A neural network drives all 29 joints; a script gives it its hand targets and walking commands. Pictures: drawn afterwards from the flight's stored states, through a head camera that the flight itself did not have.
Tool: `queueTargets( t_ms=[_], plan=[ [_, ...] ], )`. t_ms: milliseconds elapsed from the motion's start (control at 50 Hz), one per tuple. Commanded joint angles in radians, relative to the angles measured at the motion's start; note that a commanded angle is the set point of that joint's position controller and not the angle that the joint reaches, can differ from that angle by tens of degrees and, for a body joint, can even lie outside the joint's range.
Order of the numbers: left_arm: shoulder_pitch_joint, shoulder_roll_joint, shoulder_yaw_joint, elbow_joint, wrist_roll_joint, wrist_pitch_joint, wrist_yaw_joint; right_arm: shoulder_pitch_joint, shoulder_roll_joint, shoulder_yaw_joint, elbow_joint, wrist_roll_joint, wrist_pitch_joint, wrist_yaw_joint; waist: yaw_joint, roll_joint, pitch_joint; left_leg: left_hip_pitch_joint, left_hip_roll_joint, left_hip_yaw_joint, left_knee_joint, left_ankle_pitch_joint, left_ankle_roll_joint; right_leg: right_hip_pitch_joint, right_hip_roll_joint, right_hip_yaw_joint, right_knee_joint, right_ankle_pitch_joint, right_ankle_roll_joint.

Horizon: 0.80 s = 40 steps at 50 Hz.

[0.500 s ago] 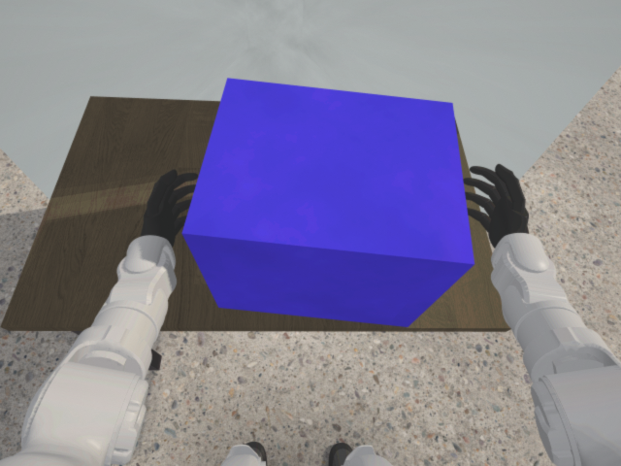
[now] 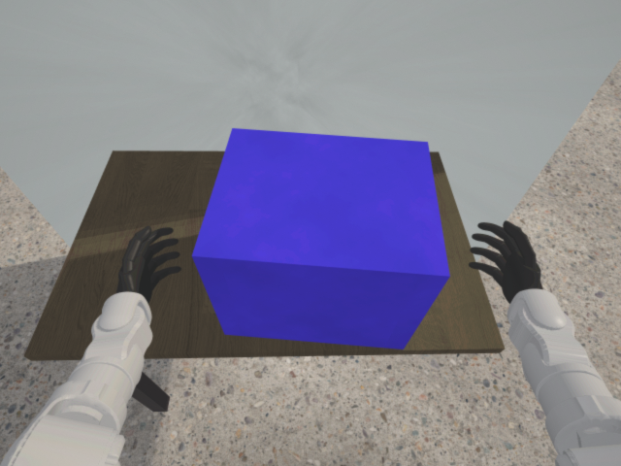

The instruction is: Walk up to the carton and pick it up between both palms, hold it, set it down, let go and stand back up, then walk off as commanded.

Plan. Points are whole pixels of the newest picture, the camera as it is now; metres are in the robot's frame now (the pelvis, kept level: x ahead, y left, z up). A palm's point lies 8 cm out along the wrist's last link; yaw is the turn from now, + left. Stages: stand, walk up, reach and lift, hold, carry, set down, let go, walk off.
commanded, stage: set down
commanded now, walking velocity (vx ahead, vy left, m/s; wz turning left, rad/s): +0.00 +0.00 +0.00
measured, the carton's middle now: (321, 243) +0.47 -0.04 -0.04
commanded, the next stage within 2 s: none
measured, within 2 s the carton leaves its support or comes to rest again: neither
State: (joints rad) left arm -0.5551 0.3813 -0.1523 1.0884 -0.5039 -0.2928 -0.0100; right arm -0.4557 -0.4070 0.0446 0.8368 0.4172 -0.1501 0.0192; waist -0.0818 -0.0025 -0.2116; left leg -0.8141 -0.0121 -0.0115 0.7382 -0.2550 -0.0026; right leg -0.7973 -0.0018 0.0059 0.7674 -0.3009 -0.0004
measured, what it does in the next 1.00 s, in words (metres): stands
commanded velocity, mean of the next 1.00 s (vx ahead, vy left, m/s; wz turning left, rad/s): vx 0.00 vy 0.00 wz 0.00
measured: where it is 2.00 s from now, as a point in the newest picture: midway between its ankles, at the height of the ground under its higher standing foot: outside the picture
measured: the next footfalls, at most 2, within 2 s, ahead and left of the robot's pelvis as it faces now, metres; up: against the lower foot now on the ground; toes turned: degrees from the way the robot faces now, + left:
none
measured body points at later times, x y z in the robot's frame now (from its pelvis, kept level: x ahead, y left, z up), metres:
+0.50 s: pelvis +0.01 +0.00 +0.02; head +0.11 +0.00 +0.46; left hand +0.31 +0.24 -0.04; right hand +0.28 -0.27 -0.02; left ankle +0.05 +0.12 -0.70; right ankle +0.03 -0.12 -0.70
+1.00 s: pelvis +0.00 +0.00 +0.01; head +0.06 +0.02 +0.46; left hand +0.29 +0.24 -0.04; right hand +0.27 -0.25 -0.02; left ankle +0.05 +0.12 -0.70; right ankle +0.03 -0.12 -0.70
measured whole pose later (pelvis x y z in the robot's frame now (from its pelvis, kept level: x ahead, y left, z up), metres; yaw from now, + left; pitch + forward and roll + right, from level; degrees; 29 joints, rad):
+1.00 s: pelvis +0.00 +0.00 +0.01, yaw +0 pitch +12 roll -1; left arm -0.17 0.32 -0.05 0.94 -0.32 -0.42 -0.08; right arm -0.16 -0.24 0.02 0.92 0.32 -0.46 -0.02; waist -0.07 -0.01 -0.12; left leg -0.64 -0.02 -0.05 0.67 -0.24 0.00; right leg -0.60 0.01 0.01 0.66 -0.27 0.01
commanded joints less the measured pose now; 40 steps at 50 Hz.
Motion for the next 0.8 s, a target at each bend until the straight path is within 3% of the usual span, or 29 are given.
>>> queueTargets(
  t_ms=[0, 20, 40, 80, 120, 140, 160, 180, 200, 220, 280, 300, 320, 360, 380, 400, 420, 440, 500, 520, 540, 580, 600, 620, 680, 700, 720, 760, 780],
  plan=[
    [-0.421, 0.136, 0.061, -0.137, 0.018, -0.071, -0.027, -0.395, -0.141, -0.017, -0.116, 0.018, -0.083, -0.002, 0.002, -0.014, -0.516, 0.362, -0.051, -0.03, -0.061, 0.106, 0.002, 0.193, 0.036, -0.012, -0.12, 0.133, -0.003],
    [-0.416, 0.161, 0.097, -0.121, 0.04, -0.071, -0.031, -0.392, -0.141, 0.004, -0.11, 0.036, -0.091, -0.008, 0.032, -0.016, -0.505, 0.355, -0.057, -0.017, -0.056, 0.135, 0.006, 0.205, 0.034, 0.001, -0.128, 0.149, 0.002],
    [-0.304, 0.151, 0.114, -0.149, 0.068, -0.062, -0.037, -0.285, -0.153, 0.0, -0.067, 0.031, -0.112, -0.016, 0.018, 0.019, -0.505, 0.409, -0.058, -0.025, -0.053, 0.197, -0.005, 0.241, 0.036, -0.009, -0.13, 0.226, 0.002],
    [-0.343, 0.16, 0.144, -0.168, 0.107, -0.065, -0.037, -0.33, -0.159, -0.059, -0.034, -0.003, -0.15, -0.033, 0.01, 0.032, -0.545, 0.41, -0.05, -0.033, -0.051, 0.212, -0.032, 0.241, 0.045, -0.024, -0.134, 0.259, 0.006],
    [-0.149, 0.167, 0.184, -0.276, 0.151, -0.064, -0.044, -0.171, -0.167, -0.063, -0.065, -0.013, -0.211, -0.057, -0.018, 0.021, -0.575, 0.483, -0.049, -0.041, -0.04, 0.346, -0.039, 0.327, 0.057, -0.023, -0.148, 0.439, 0.014],
    [-0.243, 0.178, 0.206, -0.273, 0.168, -0.075, -0.046, -0.263, -0.136, -0.095, -0.08, -0.033, -0.233, -0.069, -0.006, 0.051, -0.599, 0.454, -0.055, -0.029, -0.049, 0.336, -0.053, 0.336, 0.055, -0.021, -0.149, 0.415, 0.019],
    [-0.168, 0.176, 0.223, -0.307, 0.192, -0.074, -0.044, -0.215, -0.15, -0.114, -0.09, -0.045, -0.245, -0.072, -0.022, 0.044, -0.591, 0.483, -0.048, -0.038, -0.074, 0.342, -0.053, 0.358, 0.059, -0.017, -0.175, 0.424, 0.016],
    [-0.174, 0.181, 0.24, -0.3, 0.207, -0.085, -0.044, -0.227, -0.126, -0.108, -0.086, -0.054, -0.263, -0.076, -0.011, 0.058, -0.567, 0.468, -0.043, -0.028, -0.076, 0.349, -0.055, 0.368, 0.053, -0.014, -0.175, 0.438, 0.018],
    [-0.002, 0.177, 0.253, -0.401, 0.226, -0.088, -0.044, -0.074, -0.114, -0.098, -0.15, -0.05, -0.3, -0.08, -0.003, 0.051, -0.584, 0.524, -0.04, -0.032, -0.08, 0.444, -0.064, 0.433, 0.061, -0.011, -0.179, 0.547, 0.023],
    [0.003, 0.147, 0.243, -0.432, 0.212, -0.102, -0.046, -0.081, -0.115, -0.131, -0.181, -0.081, -0.325, -0.085, -0.026, 0.037, -0.57, 0.488, -0.045, -0.031, -0.087, 0.437, -0.065, 0.42, 0.066, -0.015, -0.184, 0.551, 0.023],
    [-0.035, 0.159, 0.235, -0.39, 0.195, -0.13, -0.058, -0.126, -0.076, -0.115, -0.225, -0.117, -0.347, -0.084, -0.012, 0.021, -0.545, 0.395, -0.048, -0.015, -0.1, 0.354, -0.047, 0.445, 0.046, 0.014, -0.197, 0.504, 0.024],
    [0.16, 0.142, 0.227, -0.496, 0.205, -0.139, -0.062, 0.06, -0.069, -0.092, -0.267, -0.098, -0.369, -0.079, 0.003, 0.041, -0.551, 0.462, -0.045, -0.02, -0.113, 0.413, -0.052, 0.504, 0.046, 0.012, -0.203, 0.579, 0.016],
    [-0.134, 0.15, 0.193, -0.425, 0.163, -0.162, -0.055, -0.196, -0.069, -0.137, -0.229, -0.133, -0.348, -0.074, -0.001, 0.064, -0.58, 0.397, -0.049, -0.006, -0.11, 0.312, -0.061, 0.396, 0.04, 0.017, -0.19, 0.42, 0.017],
    [0.182, 0.134, 0.192, -0.521, 0.167, -0.178, -0.063, 0.135, -0.033, -0.083, -0.283, -0.113, -0.376, -0.072, 0.006, 0.032, -0.575, 0.499, -0.05, -0.02, -0.123, 0.401, -0.048, 0.494, 0.044, 0.027, -0.214, 0.528, 0.013],
    [-0.021, 0.175, 0.18, -0.485, 0.137, -0.201, -0.055, -0.051, -0.075, -0.133, -0.297, -0.13, -0.368, -0.073, 0.006, 0.06, -0.613, 0.446, -0.056, -0.012, -0.124, 0.328, -0.062, 0.418, 0.044, 0.027, -0.2, 0.423, 0.011],
    [-0.004, 0.188, 0.171, -0.474, 0.123, -0.201, -0.057, -0.044, -0.051, -0.129, -0.27, -0.133, -0.355, -0.063, 0.001, 0.055, -0.57, 0.45, -0.048, -0.024, -0.126, 0.281, -0.051, 0.399, 0.043, 0.022, -0.202, 0.37, 0.009],
    [0.321, 0.146, 0.184, -0.574, 0.15, -0.204, -0.063, 0.272, -0.029, -0.053, -0.327, -0.093, -0.391, -0.058, 0.039, 0.027, -0.531, 0.541, -0.04, -0.033, -0.127, 0.407, -0.05, 0.504, 0.048, 0.022, -0.217, 0.507, 0.007],
    [0.07, 0.178, 0.167, -0.516, 0.128, -0.222, -0.056, 0.013, -0.068, -0.108, -0.326, -0.118, -0.375, -0.057, 0.034, 0.058, -0.546, 0.477, -0.043, -0.027, -0.125, 0.318, -0.061, 0.408, 0.042, 0.03, -0.207, 0.391, 0.003],
    [0.128, 0.193, 0.167, -0.442, 0.123, -0.214, -0.064, 0.079, -0.057, -0.092, -0.287, -0.111, -0.36, -0.047, 0.027, 0.038, -0.478, 0.447, -0.041, -0.033, -0.138, 0.258, -0.041, 0.423, 0.034, 0.036, -0.214, 0.341, -0.001],
    [-0.102, 0.208, 0.132, -0.369, 0.084, -0.22, -0.063, -0.121, -0.065, -0.131, -0.232, -0.135, -0.334, -0.047, 0.003, 0.053, -0.47, 0.365, -0.045, -0.032, -0.127, 0.141, -0.041, 0.332, 0.032, 0.034, -0.186, 0.206, -0.004],
    [0.163, 0.176, 0.139, -0.446, 0.102, -0.221, -0.063, 0.128, -0.035, -0.086, -0.236, -0.105, -0.351, -0.043, 0.014, 0.046, -0.434, 0.434, -0.035, -0.047, -0.148, 0.204, -0.038, 0.414, 0.034, 0.036, -0.205, 0.294, -0.007],
    [0.114, 0.163, 0.122, -0.412, 0.085, -0.226, -0.065, 0.06, -0.06, -0.097, -0.231, -0.093, -0.358, -0.046, 0.005, 0.055, -0.46, 0.433, -0.04, -0.046, -0.123, 0.232, -0.05, 0.363, 0.04, 0.026, -0.183, 0.311, -0.011],
    [0.281, 0.137, 0.134, -0.469, 0.109, -0.215, -0.07, 0.212, -0.05, -0.073, -0.229, -0.073, -0.376, -0.045, 0.014, 0.059, -0.425, 0.495, -0.038, -0.049, -0.128, 0.295, -0.052, 0.4, 0.047, 0.02, -0.192, 0.382, -0.009],
    [0.091, 0.183, 0.145, -0.374, 0.107, -0.214, -0.073, 0.023, -0.056, -0.073, -0.196, -0.073, -0.363, -0.05, 0.022, 0.076, -0.426, 0.423, -0.046, -0.042, -0.11, 0.236, -0.049, 0.362, 0.032, 0.043, -0.191, 0.304, -0.005],
    [-0.05, 0.194, 0.144, -0.263, 0.104, -0.193, -0.079, -0.125, -0.055, -0.065, -0.133, -0.074, -0.324, -0.047, 0.008, 0.052, -0.351, 0.358, -0.041, -0.042, -0.131, 0.102, -0.034, 0.323, 0.024, 0.036, -0.195, 0.172, -0.002],
    [0.153, 0.133, 0.129, -0.341, 0.116, -0.19, -0.077, 0.062, -0.056, -0.082, -0.118, -0.078, -0.347, -0.046, -0.021, 0.059, -0.328, 0.422, -0.034, -0.057, -0.155, 0.131, -0.044, 0.347, 0.036, 0.017, -0.194, 0.235, -0.009],
    [0.227, 0.113, 0.137, -0.383, 0.127, -0.192, -0.078, 0.133, -0.063, -0.062, -0.106, -0.064, -0.358, -0.045, 0.004, 0.049, -0.333, 0.47, -0.031, -0.059, -0.145, 0.205, -0.052, 0.368, 0.044, 0.018, -0.195, 0.287, -0.006],
    [0.265, 0.132, 0.171, -0.336, 0.156, -0.171, -0.092, 0.177, -0.045, -0.038, -0.091, -0.06, -0.366, -0.055, 0.003, 0.027, -0.304, 0.475, -0.037, -0.054, -0.145, 0.251, -0.046, 0.404, 0.047, 0.022, -0.219, 0.326, 0.001],
    [0.162, 0.162, 0.177, -0.308, 0.163, -0.164, -0.093, 0.076, -0.052, -0.072, -0.071, -0.072, -0.362, -0.059, -0.005, 0.032, -0.28, 0.43, -0.037, -0.051, -0.147, 0.192, -0.05, 0.388, 0.045, 0.019, -0.213, 0.268, 0.003]
  ],
)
